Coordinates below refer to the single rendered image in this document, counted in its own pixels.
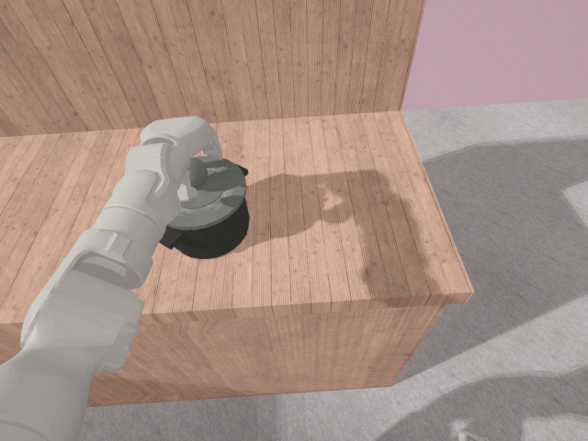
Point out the knob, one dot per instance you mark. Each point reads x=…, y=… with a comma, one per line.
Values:
x=199, y=172

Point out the robot left hand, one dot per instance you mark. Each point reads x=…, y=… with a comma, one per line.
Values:
x=196, y=134

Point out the pot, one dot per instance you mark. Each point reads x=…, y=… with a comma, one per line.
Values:
x=213, y=241

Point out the lid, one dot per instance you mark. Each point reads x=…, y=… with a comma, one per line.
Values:
x=218, y=198

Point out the left robot forearm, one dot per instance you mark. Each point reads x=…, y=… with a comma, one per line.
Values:
x=119, y=247

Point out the table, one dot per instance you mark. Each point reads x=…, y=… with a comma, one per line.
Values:
x=348, y=260

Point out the robot left upper arm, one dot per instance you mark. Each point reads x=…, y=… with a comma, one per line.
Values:
x=88, y=326

